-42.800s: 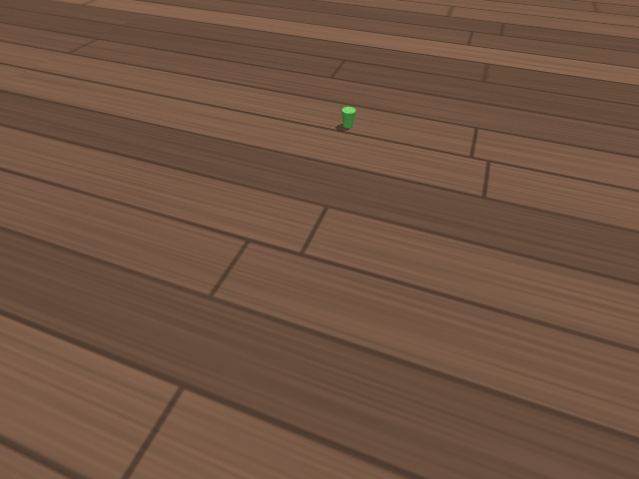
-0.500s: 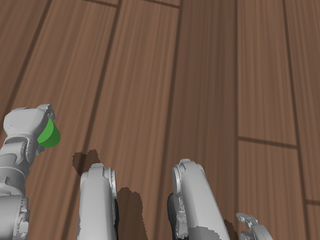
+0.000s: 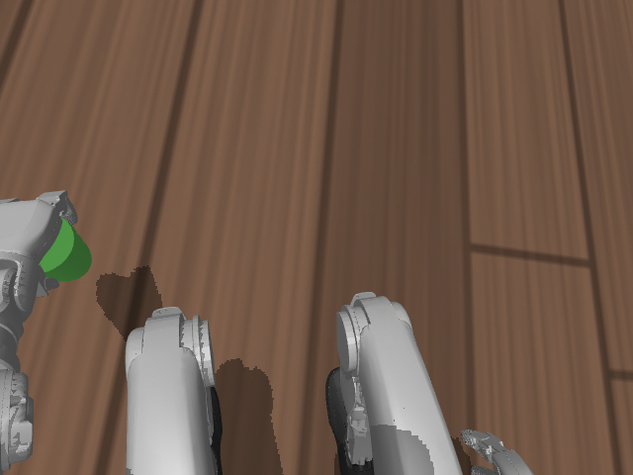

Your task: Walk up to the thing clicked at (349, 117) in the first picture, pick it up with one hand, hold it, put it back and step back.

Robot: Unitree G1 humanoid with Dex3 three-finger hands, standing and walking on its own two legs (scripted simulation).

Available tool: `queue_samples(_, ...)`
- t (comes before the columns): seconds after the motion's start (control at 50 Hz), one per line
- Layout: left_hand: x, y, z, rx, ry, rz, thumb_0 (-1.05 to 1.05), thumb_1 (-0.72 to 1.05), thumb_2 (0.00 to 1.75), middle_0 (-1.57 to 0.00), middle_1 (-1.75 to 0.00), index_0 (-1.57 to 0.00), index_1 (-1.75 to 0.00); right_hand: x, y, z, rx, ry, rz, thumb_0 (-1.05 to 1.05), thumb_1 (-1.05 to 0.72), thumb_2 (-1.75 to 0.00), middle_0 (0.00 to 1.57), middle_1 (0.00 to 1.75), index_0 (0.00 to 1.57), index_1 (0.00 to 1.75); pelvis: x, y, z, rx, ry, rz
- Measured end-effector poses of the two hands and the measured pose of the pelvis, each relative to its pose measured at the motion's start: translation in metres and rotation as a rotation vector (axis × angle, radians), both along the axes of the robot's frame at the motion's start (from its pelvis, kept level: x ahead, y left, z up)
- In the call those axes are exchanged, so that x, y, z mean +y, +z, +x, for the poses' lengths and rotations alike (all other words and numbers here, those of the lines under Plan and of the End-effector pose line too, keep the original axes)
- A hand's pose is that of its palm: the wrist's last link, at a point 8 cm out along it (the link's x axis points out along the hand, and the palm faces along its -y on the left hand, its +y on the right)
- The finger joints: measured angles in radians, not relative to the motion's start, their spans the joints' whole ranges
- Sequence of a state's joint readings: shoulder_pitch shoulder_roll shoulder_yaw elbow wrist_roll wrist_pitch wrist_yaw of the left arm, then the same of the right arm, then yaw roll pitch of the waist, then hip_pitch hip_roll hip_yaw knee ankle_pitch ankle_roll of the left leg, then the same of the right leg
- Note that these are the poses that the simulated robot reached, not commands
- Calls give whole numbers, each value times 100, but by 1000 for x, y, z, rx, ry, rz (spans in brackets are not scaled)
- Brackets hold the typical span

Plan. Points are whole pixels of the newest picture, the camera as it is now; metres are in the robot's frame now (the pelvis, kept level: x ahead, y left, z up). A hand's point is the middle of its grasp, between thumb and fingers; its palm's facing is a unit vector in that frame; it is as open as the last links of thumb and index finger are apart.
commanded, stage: crouch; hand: left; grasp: from above
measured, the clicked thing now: (55, 252) +0.41 +0.33 -0.21
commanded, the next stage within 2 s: lower in 0.10 s
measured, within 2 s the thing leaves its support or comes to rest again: rests again in 1.04 s
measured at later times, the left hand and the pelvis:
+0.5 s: hand (54, 264) +0.40 +0.33 -0.21, palm faces -0.47 -0.10 -0.88, open 10.4 cm; pelvis +0.00 +0.00 -0.04, yaw -1 degrees
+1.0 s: hand (73, 266) +0.41 +0.33 -0.27, palm faces -0.45 -0.13 -0.88, open 10.4 cm; pelvis +0.01 -0.01 -0.07, yaw -3 degrees
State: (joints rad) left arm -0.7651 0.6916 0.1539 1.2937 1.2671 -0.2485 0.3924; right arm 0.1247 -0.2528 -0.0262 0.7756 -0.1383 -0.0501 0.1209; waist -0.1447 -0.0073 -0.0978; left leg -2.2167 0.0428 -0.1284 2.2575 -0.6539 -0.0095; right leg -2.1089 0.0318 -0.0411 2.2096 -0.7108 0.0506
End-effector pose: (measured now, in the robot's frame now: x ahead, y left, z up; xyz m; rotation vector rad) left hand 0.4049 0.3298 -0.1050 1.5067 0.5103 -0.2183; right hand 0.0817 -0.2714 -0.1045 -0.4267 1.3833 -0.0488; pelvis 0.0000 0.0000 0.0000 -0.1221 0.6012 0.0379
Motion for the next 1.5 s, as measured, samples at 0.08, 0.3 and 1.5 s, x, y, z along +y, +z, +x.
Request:
queue_samples(0.08, 1, -7, 1, 2, 5, 0, -1, -10, 81, -55, -97, -49, -95, 1, -8, -2, 4, 1, 3, 0, -92, -90, 20, 30, 20, 30, 0, -7, -1, -4, -2, 0)
queue_samples(0.3, 3, -23, 4, 13, 14, -2, -1, -11, 81, -55, -97, -49, -94, -2, -23, -2, 14, 14, 2, 0, -92, -90, 20, 30, 20, 30, -2, -23, -1, -14, -8, 1)
queue_samples(1.5, 4, -115, 9, -5, 36, -45, -1, -12, 83, -56, -98, -50, -95, -5, -62, 0, 49, 205, -21, 0, -90, -89, 20, 30, 20, 30, -4, -87, 4, -132, -64, -40)
